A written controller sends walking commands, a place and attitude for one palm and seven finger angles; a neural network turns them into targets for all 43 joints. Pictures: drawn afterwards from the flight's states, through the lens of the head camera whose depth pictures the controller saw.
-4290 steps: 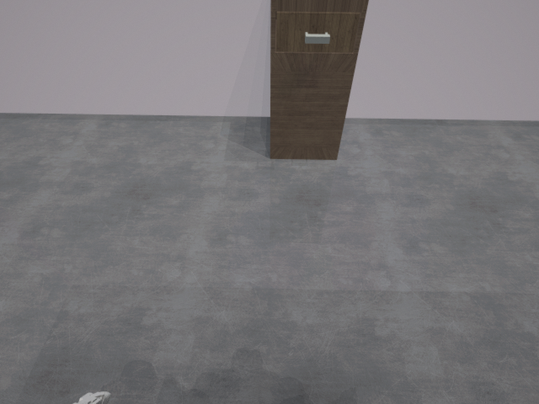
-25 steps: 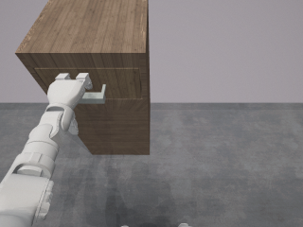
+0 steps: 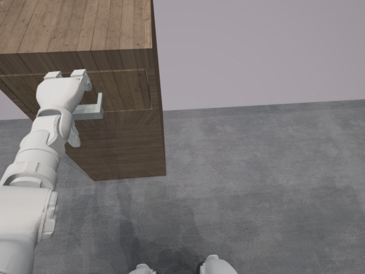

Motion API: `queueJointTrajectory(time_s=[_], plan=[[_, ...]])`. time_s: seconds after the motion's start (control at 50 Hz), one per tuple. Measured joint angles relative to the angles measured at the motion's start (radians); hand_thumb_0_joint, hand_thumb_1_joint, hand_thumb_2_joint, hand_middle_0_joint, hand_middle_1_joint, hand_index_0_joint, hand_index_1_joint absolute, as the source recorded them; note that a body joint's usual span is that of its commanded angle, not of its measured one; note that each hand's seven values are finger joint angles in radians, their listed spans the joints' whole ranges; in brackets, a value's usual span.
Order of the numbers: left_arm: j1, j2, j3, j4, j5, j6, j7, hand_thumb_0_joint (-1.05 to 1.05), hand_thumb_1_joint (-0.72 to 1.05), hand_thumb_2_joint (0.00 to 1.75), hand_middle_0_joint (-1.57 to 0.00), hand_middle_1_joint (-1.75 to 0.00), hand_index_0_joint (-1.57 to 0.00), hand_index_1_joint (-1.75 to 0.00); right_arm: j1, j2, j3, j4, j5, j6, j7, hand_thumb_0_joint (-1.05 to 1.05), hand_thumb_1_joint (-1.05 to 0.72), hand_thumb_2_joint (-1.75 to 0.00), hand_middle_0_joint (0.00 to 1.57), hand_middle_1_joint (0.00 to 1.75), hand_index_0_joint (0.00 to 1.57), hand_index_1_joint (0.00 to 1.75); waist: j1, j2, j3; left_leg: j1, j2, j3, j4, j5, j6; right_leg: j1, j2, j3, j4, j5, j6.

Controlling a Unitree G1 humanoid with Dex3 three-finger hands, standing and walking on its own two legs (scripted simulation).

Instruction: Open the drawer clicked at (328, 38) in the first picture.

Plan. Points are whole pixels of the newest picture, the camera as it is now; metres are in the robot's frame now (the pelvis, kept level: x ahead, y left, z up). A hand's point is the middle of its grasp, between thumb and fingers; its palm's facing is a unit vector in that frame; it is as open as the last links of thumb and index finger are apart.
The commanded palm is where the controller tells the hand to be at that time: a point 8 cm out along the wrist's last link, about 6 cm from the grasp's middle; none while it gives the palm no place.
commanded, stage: move the hooked fingers above the handle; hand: left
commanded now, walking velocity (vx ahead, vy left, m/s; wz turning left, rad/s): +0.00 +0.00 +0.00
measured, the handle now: (83, 104) +0.55 +0.23 -0.03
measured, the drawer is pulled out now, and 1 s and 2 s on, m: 0.00 0.00 0.00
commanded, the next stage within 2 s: lower the fingers behind the handle in 0.54 s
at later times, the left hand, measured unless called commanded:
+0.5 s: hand (69, 109) +0.49 +0.23 +0.03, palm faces -0.06 -0.02 -1.00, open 13.9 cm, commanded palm +0.48 +0.24 +0.09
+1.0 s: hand (69, 118) +0.48 +0.24 +0.00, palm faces -0.08 -0.04 -1.00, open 13.9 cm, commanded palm +0.47 +0.24 +0.06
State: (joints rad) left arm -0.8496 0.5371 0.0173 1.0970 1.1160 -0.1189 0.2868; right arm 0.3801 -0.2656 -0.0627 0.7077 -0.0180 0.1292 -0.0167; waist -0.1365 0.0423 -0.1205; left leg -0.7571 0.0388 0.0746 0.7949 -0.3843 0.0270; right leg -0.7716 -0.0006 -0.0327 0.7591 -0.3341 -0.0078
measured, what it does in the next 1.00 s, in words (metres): stands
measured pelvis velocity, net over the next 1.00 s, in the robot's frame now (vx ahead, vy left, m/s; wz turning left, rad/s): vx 0.01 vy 0.01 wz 0.01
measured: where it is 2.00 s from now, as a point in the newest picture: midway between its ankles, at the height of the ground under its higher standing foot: outside the picture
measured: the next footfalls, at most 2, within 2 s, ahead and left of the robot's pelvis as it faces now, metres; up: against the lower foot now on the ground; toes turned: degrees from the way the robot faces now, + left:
none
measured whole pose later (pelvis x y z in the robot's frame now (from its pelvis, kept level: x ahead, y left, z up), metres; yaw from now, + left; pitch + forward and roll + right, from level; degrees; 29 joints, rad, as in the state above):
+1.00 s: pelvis +0.01 +0.01 -0.01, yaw +0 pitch +22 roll -2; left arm -0.78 0.53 0.02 1.05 1.12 -0.16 0.33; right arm 0.36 -0.26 -0.07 0.73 -0.03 0.14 -0.01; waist -0.12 0.04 -0.14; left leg -0.80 0.04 0.06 0.85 -0.42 0.03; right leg -0.80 0.00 -0.05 0.79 -0.36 0.00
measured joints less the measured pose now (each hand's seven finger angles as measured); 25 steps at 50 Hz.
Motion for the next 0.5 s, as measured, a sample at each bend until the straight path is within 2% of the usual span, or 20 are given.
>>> queueJointTrajectory(time_s=[0.08,0.18,0.34,0.5], plan=[[0.014,0.018,0.015,-0.009,0.001,-0.01,-0.006,0.0,-0.49,0.3,-0.32,-1.2,-0.32,-1.2,0.006,-0.002,0.0,0.003,0.0,0.005,-0.004,0.01,-0.9,-0.9,0.2,0.3,0.21,0.3,0.0,0.001,-0.001,-0.003,0.002,0.001,0.0,-0.002,0.0,-0.003,0.003,0.002,-0.003,0.0,0.001],[0.041,0.023,0.01,-0.035,-0.012,-0.027,-0.013,0.0,-0.49,0.3,-0.32,-1.2,-0.32,-1.2,0.007,-0.001,-0.005,0.008,0.001,0.008,-0.004,0.01,-0.9,-0.9,0.2,0.3,0.21,0.3,0.013,0.001,-0.002,0.007,0.002,-0.001,-0.006,-0.004,0.001,0.011,0.003,-0.001,-0.014,0.001,0.002],[0.034,-0.008,-0.037,-0.045,-0.014,-0.036,-0.001,0.0,-0.49,0.3,-0.32,-1.2,-0.32,-1.2,-0.018,0.005,-0.009,0.008,0.0,0.003,0.002,0.01,-0.9,-0.9,0.2,0.3,0.21,0.3,0.024,-0.003,-0.006,0.009,-0.007,-0.018,-0.001,-0.007,0.003,0.024,-0.006,-0.016,-0.015,-0.006,0.005],[-0.006,-0.024,-0.036,-0.003,-0.002,0.012,0.024,0.0,-0.49,0.3,-0.32,-1.2,-0.32,-1.2,-0.053,0.007,0.006,-0.01,0.0,0.003,0.007,0.01,-0.9,-0.9,0.2,0.3,0.21,0.3,0.012,-0.002,-0.007,0.002,-0.008,-0.016,0.009,-0.013,0.005,0.016,-0.007,-0.014,-0.006,-0.011,0.007]])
